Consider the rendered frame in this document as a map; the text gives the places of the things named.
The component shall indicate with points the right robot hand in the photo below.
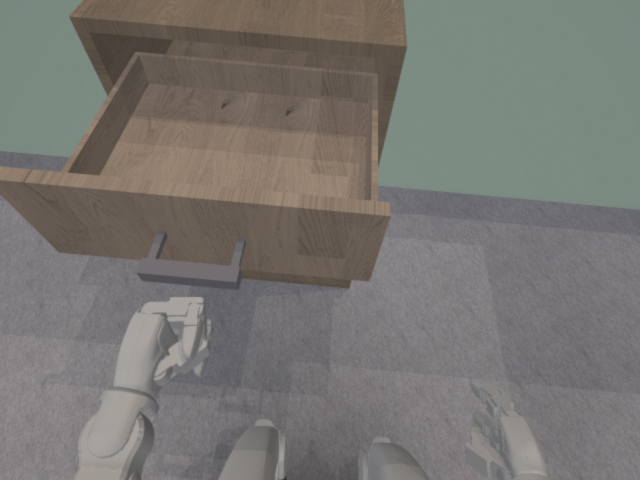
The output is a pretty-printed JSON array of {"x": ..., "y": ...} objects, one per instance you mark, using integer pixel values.
[{"x": 513, "y": 448}]

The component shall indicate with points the handle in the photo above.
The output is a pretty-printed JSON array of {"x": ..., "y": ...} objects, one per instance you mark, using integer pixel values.
[{"x": 153, "y": 269}]

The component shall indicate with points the cabinet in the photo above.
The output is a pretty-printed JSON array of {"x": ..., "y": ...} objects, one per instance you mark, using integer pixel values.
[{"x": 351, "y": 35}]

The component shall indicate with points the robot right shin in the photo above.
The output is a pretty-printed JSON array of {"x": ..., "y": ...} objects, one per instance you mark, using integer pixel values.
[{"x": 381, "y": 439}]

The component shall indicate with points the left robot hand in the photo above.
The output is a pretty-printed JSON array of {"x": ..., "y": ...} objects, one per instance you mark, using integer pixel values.
[{"x": 178, "y": 327}]

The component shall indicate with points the robot left thigh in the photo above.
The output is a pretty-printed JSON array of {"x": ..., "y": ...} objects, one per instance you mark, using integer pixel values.
[{"x": 259, "y": 454}]

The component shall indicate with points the drawer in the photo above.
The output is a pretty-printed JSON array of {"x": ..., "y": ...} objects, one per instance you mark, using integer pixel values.
[{"x": 211, "y": 150}]

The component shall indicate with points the left robot forearm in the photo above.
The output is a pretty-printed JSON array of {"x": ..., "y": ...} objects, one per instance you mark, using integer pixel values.
[{"x": 116, "y": 441}]

